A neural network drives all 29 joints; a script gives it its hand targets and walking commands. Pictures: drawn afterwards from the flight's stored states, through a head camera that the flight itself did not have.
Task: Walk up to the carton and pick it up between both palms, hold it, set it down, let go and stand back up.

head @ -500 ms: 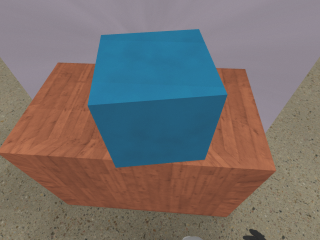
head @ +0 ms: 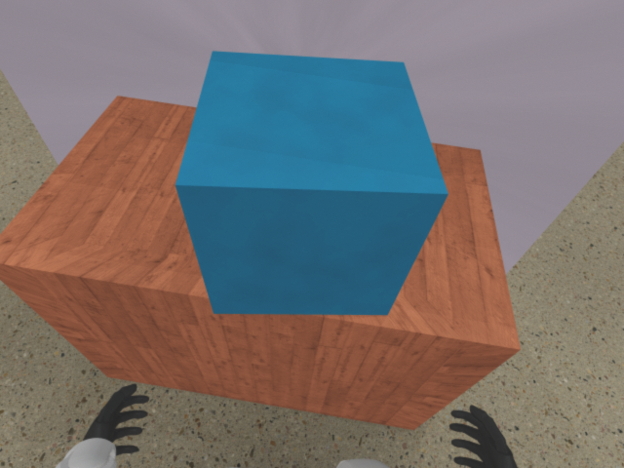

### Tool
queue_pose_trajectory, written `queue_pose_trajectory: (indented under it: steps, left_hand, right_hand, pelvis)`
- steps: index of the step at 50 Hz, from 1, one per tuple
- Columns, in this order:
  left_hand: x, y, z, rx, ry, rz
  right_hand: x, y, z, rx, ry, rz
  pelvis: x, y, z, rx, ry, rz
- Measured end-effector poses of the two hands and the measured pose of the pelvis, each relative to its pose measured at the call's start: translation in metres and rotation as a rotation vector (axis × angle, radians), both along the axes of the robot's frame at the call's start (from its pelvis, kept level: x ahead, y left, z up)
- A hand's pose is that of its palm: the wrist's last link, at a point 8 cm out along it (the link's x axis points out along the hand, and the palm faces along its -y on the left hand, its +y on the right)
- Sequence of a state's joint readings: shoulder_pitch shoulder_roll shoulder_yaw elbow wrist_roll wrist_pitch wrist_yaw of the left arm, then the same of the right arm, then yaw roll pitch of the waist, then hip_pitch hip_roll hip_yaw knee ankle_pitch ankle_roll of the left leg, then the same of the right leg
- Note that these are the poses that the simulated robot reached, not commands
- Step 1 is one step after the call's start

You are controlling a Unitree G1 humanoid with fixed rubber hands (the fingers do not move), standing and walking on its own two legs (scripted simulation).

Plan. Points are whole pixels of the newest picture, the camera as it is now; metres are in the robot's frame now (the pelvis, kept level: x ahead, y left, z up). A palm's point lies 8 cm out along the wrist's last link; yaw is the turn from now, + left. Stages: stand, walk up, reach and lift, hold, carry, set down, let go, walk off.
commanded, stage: reach and lift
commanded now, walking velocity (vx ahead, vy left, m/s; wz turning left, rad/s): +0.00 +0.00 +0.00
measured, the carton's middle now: (305, 191) +0.51 +0.00 +0.03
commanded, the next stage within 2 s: none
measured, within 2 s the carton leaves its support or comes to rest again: neither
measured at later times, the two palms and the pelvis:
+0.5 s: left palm (88, 428) +0.19 +0.26 -0.05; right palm (483, 428) +0.17 -0.22 -0.05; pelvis +0.01 +0.01 +0.02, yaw +0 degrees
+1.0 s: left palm (80, 404) +0.21 +0.27 -0.02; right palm (476, 384) +0.22 -0.22 -0.03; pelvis +0.04 +0.01 +0.01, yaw +2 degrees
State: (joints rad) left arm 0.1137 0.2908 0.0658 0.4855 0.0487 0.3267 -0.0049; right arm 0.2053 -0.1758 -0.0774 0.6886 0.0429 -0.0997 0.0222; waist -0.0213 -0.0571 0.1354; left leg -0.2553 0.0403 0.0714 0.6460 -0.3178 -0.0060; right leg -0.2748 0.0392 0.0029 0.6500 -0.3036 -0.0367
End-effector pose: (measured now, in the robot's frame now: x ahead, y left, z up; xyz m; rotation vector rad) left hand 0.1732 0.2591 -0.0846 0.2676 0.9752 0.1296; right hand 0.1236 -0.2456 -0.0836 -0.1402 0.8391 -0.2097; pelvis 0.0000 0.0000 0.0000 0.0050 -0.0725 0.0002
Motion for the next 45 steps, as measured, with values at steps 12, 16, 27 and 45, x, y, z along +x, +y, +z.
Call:
queue_pose_trajectory:
  steps: [12, 16, 27, 45]
  left_hand:
    - [0.001, 0.003, 0.022, -0.051, -0.146, 0.004]
    - [0.006, 0.002, 0.026, -0.071, -0.197, 0.005]
    - [0.014, 0.006, 0.038, -0.100, -0.335, 0.017]
    - [0.027, 0.010, 0.057, -0.123, -0.546, 0.010]
  right_hand:
    - [0.006, 0.025, 0.013, 0.032, -0.110, 0.008]
    - [0.016, 0.023, 0.020, 0.025, -0.148, 0.009]
    - [0.052, 0.023, 0.036, 0.044, -0.249, 0.012]
    - [0.087, 0.025, 0.049, 0.087, -0.419, 0.006]
  pelvis:
    - [0.003, 0.004, 0.012, 0.006, 0.005, -0.003]
    - [0.005, 0.006, 0.014, 0.005, 0.001, -0.003]
    - [0.017, 0.009, 0.017, -0.002, -0.007, 0.011]
    - [0.034, 0.012, 0.015, -0.014, -0.001, 0.037]
